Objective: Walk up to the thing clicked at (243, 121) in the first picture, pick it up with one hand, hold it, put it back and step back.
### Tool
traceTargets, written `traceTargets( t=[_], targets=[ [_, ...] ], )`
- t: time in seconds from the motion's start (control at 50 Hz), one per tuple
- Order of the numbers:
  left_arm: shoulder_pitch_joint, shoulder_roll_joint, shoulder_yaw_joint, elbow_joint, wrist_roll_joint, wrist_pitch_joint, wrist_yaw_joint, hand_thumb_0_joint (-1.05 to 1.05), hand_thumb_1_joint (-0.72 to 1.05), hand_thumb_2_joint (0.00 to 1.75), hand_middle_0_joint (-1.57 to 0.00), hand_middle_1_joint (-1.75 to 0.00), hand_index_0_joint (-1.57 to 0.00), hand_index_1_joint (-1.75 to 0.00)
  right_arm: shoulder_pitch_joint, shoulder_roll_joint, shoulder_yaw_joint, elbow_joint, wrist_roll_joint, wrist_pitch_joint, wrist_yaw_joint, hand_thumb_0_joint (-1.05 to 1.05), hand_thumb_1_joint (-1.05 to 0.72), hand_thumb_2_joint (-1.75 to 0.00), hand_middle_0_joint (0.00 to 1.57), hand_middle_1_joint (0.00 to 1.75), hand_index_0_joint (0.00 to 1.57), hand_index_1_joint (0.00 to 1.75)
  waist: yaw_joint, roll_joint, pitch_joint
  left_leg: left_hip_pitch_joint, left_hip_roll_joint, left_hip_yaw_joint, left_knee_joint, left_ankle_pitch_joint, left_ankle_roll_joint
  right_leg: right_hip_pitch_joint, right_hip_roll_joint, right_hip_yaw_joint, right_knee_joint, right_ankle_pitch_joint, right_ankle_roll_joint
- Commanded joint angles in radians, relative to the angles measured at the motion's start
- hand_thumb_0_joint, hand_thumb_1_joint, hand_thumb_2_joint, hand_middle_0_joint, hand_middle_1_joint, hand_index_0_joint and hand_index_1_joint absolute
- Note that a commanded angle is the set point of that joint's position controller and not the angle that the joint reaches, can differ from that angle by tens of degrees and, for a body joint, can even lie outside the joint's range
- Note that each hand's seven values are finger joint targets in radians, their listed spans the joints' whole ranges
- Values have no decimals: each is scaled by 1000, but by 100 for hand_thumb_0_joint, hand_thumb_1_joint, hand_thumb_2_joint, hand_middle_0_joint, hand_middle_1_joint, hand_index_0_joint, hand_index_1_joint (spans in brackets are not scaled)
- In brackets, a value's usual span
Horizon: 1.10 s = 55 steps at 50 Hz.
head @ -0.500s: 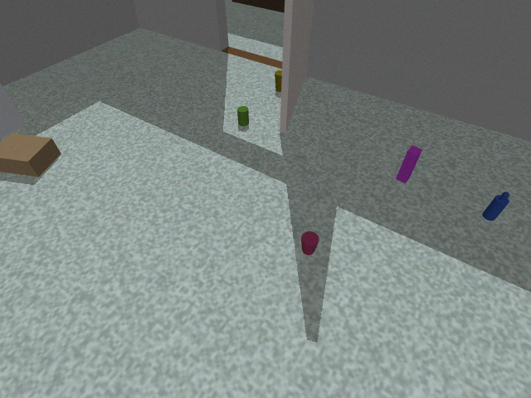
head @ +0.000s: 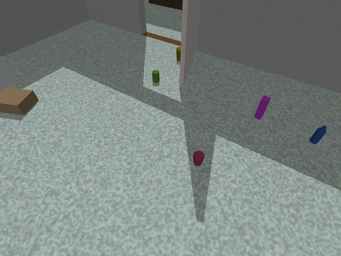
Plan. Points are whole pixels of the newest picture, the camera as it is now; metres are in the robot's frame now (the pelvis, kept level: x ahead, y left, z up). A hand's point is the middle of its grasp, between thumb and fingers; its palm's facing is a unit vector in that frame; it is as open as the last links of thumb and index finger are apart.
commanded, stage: stand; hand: left
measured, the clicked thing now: (155, 76) +1.87 +0.18 -0.73
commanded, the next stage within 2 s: walk up in 0.62 s
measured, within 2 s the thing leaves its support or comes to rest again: neither
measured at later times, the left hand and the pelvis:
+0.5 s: hand out of the picture +0.07 +0.25 -0.16, palm faces -0.03 -0.94 -0.34, open 7.3 cm; pelvis +0.00 +0.00 +0.00, yaw +0 degrees
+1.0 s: hand (84, 208) +0.29 +0.27 -0.13, palm faces -0.37 -0.79 -0.49, open 7.4 cm; pelvis +0.09 +0.01 -0.02, yaw -19 degrees
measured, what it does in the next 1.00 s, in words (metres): lifts its right foot, turning right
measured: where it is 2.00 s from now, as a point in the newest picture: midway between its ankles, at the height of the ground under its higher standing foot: (162, 193)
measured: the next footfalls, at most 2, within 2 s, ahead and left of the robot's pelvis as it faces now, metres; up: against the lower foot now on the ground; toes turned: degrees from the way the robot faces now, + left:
right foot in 1.04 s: +0.20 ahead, -0.17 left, +0.00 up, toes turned -31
left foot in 1.46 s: +0.57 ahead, +0.12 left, +0.00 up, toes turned -36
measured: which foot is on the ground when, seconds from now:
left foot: down 0.00-1.00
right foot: down 0.00-0.78, up 0.80-1.00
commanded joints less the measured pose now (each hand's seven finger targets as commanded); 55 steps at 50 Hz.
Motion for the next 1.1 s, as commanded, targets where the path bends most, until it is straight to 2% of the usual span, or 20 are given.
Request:
traceTargets(
  t=[0.0, 0.58, 0.6, 0.62, 0.66, 0.68, 0.72, 0.74, 0.76, 0.78, 0.8, 0.82, 0.86, 0.94, 0.96, 1.0, 1.02, 1.04, 1.06, 1.08],
  targets=[
    [-36, 213, 45, -65, -5, -18, 12, 0, 90, 90, -20, -30, -20, -30, -36, -211, -38, -58, 0, -28, -13, 0, -90, -90, 20, 30, 20, 30, 5, 14, -80, 8, 112, -81, -53, 143, 37, 9, -130, 102, -59, 159, -26],
    [-27, 216, 44, -61, -4, -15, 13, 0, 90, 90, -20, -30, -20, -30, -27, -210, -34, -56, 0, -23, -13, 0, -90, -90, 20, 30, 20, 30, 3, 8, -64, 6, 110, -86, -61, 125, 32, -4, -128, 97, -65, 136, -26],
    [124, 390, 105, -98, -4, -19, -10, 0, 90, 90, -20, -30, -20, -30, -75, -397, -145, -191, -39, -40, 47, 0, -90, -90, 20, 30, 20, 30, -8, 129, -79, 76, 70, -2, 155, -430, 84, -241, -144, 275, -32, -391, -88],
    [97, 383, 103, -106, -4, -22, -17, 0, 90, 90, -20, -30, -20, -30, -78, -363, -138, -203, -49, -33, 71, 0, -90, -90, 20, 30, 20, 30, -27, 75, -25, 41, 52, -15, 215, -511, 107, -391, -176, 342, -77, -519, -92],
    [-23, 374, 118, -145, 8, -32, -13, 0, 90, 90, -20, -30, -20, -30, 16, -295, -134, -217, -35, -26, 95, 0, -90, -90, 20, 30, 20, 30, -92, -44, -1, 23, -4, -38, 352, -374, 107, -485, -201, 455, -121, -565, -104],
    [-64, 367, 116, -164, 8, -40, -7, 0, 90, 90, -20, -30, -20, -30, 38, -271, -136, -228, -34, -20, 103, 0, -90, -90, 20, 30, 20, 30, -113, -106, 8, 18, -6, -54, 373, -283, 108, -509, -195, 460, -131, -497, -100],
    [-145, 357, 112, -207, 13, -48, -1, 0, 90, 90, -20, -30, -20, -30, 162, -267, -149, -232, -22, -15, 110, 0, -90, -90, 20, 30, 20, 30, -205, -159, -25, 198, 6, -57, 183, -210, 110, -613, -137, 335, -91, -383, -41],
    [-180, 305, 96, -240, 15, -46, -3, 0, 90, 90, -20, -30, -20, -30, 255, -311, -166, -213, -20, -20, 100, 0, -90, -90, 20, 30, 20, 30, -265, -9, -65, 456, 74, -111, -103, -358, 134, -799, 1, 127, 56, -344, 41],
    [-196, 222, 82, -256, 11, -49, -3, 0, 90, 90, -20, -30, -20, -30, 252, -380, -193, -217, -30, -22, 84, 0, -90, -90, 20, 30, 20, 30, -272, 318, -98, 482, 354, -435, -221, -473, 188, -907, 72, -23, 474, -346, -1],
    [-131, 251, 82, -260, 6, -44, -1, 0, 90, 90, -20, -30, -20, -30, 95, -370, -187, -277, -28, -27, 77, 0, -90, -90, 20, 30, 20, 30, -169, 187, -60, 364, 410, -395, -213, -429, 207, -882, -25, -41, 577, -297, -9],
    [-54, 278, 87, -253, 3, -43, -5, 0, 90, 90, -20, -30, -20, -30, 5, -381, -180, -304, -27, -33, 82, 0, -90, -90, 20, 30, 20, 30, -104, 197, -73, 268, 427, -392, -218, -431, 231, -764, -86, -18, 593, -290, -8],
    [-61, 304, 89, -220, -1, -54, -15, 0, 90, 90, -20, -30, -20, -30, 10, -327, -167, -305, -29, -42, 84, 0, -90, -90, 20, 30, 20, 30, -107, 102, -57, 217, 366, -328, -210, -379, 219, -680, -113, -2, 560, -246, -12],
    [-31, 310, 99, -198, -14, -57, -37, 0, 90, 90, -20, -30, -20, -30, -15, -306, -159, -320, -43, -50, 86, 0, -90, -90, 20, 30, 20, 30, -78, 105, -16, 220, 273, -170, -163, -295, 190, -617, -135, -3, 489, -200, -8],
    [22, 281, 96, -218, -20, -61, -44, 0, 90, 90, -20, -30, -20, -30, 0, -325, -159, -336, -46, -41, 101, 0, -90, -90, 20, 30, 20, 30, -56, 109, -14, 178, 195, 66, -32, -16, 148, -444, -110, -137, 345, -60, -18],
    [61, 289, 104, -217, -21, -61, -37, 0, 90, 90, -20, -30, -20, -30, -18, -334, -159, -355, -43, -39, 103, 0, -90, -90, 20, 30, 20, 30, -17, 112, -36, 68, 180, 125, 45, 108, 129, -275, -88, -172, 301, -41, -28],
    [358, 340, 139, -133, -28, -55, -12, 0, 90, 90, -20, -30, -20, -30, -80, -333, -159, -400, -48, -28, 100, 0, -90, -90, 20, 30, 20, 30, 140, 33, -152, -224, 102, 226, 436, 333, 68, 198, -24, -216, 248, 30, -64],
    [530, 390, 164, -102, -21, -52, 10, 0, 90, 90, -20, -30, -20, -30, -60, -300, -145, -421, -53, -27, 102, 0, -90, -90, 20, 30, 20, 30, 217, -99, -229, -453, 29, 194, 716, 78, 50, 453, -44, -104, 229, -56, -94],
    [581, 458, 190, -109, -10, -41, 34, 0, 90, 90, -20, -30, -20, -30, -48, -253, -123, -454, -48, -23, 112, 0, -90, -90, 20, 30, 20, 30, 212, -257, -195, -753, -52, 117, 880, -413, 24, 583, -246, 304, 135, -331, -160],
    [461, 495, 186, -173, -12, -39, 49, 0, 90, 90, -20, -30, -20, -30, -23, -298, -123, -477, -36, -17, 124, 0, -90, -90, 20, 30, 20, 30, 156, -196, -210, -771, -8, -103, 941, -388, 5, 445, -421, 762, -98, -655, -255],
    [302, 523, 180, -229, -16, -47, 61, 0, 90, 90, -20, -30, -20, -30, -53, -358, -142, -476, -37, -12, 124, 0, -90, -90, 20, 30, 20, 30, 100, -136, -143, -774, 70, -204, 997, -357, 0, 287, -499, 913, -167, -842, -329]
  ],
)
